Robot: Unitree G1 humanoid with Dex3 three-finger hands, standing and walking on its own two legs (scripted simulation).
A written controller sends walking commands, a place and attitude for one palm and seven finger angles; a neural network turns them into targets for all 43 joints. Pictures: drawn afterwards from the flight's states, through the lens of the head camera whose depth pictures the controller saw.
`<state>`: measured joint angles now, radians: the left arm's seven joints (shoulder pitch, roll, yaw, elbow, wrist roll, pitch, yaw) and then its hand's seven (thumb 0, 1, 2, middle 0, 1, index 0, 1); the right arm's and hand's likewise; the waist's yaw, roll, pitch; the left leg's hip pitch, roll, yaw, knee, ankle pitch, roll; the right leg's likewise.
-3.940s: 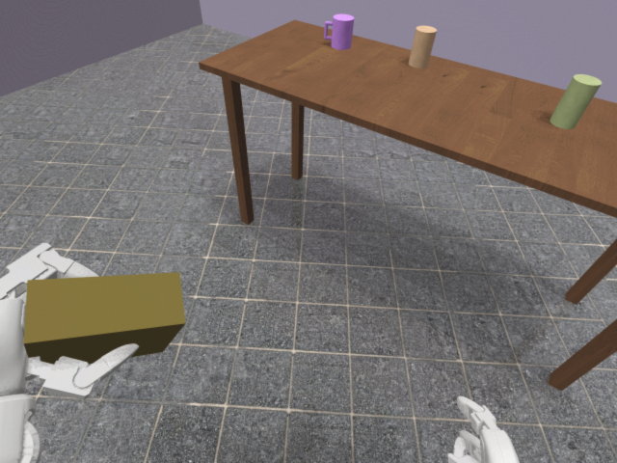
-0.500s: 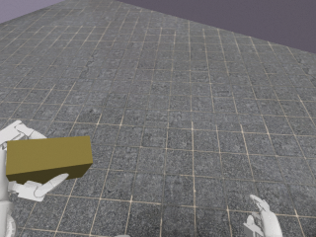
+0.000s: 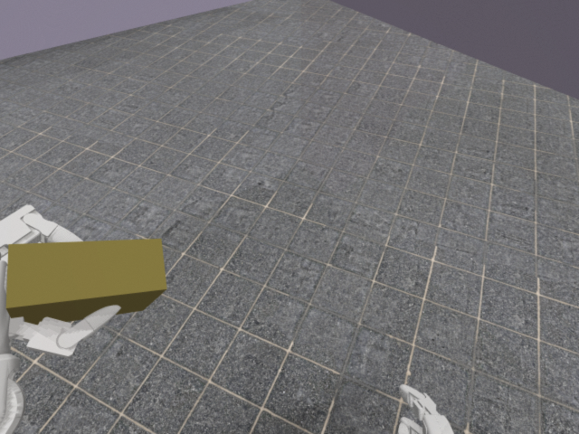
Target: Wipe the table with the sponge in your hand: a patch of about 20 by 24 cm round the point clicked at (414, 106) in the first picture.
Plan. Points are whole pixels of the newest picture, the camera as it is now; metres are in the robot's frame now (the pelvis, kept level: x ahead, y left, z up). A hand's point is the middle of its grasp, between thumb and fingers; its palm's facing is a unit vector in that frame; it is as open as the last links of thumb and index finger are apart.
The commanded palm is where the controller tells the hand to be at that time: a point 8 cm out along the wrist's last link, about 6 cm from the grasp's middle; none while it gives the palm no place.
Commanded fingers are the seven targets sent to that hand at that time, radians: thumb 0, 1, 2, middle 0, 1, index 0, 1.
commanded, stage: walk to a spot facing it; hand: left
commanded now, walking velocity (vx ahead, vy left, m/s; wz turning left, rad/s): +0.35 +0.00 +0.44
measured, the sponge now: (111, 281) +0.23 +0.21 +0.17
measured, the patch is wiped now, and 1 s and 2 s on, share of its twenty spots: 0.00 0.00 0.00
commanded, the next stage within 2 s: turn to face it in 0.82 s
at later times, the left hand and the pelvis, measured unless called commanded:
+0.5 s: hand (31, 251) +0.24 +0.30 +0.19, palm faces +0.55 -0.73 -0.39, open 9.4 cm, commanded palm +0.17 +0.33 +0.19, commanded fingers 0.00 0.10 1.30 -1.20 -1.60 -1.20 -1.60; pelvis +0.06 +0.02 +0.00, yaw +11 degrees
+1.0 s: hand (39, 212) +0.30 +0.32 +0.19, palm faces +0.64 -0.64 -0.43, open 9.4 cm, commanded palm +0.22 +0.35 +0.19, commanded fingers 0.00 0.10 1.30 -1.20 -1.60 -1.20 -1.60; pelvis +0.18 +0.03 +0.01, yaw +21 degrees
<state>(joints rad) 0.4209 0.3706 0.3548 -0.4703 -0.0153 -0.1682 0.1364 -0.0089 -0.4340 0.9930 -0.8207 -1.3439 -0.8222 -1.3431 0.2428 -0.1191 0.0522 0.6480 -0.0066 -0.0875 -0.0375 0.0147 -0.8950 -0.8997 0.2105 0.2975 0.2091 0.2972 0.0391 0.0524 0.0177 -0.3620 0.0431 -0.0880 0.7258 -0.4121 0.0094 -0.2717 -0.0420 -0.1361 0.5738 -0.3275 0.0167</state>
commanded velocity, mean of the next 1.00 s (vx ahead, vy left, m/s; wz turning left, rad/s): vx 0.26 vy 0.00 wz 0.39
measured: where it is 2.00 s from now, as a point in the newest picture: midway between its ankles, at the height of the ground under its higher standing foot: outside the picture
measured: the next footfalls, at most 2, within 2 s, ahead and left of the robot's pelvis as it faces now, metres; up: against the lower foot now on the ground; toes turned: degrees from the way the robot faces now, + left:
left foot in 0.36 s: +0.09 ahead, +0.16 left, +0.00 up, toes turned +18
right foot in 0.66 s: +0.24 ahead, -0.09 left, +0.00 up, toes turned +3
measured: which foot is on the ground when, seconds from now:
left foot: up 0.00-0.34, down 0.36-0.66, up 0.68-1.00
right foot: down 0.00-0.34, up 0.36-0.64, down 0.66-1.00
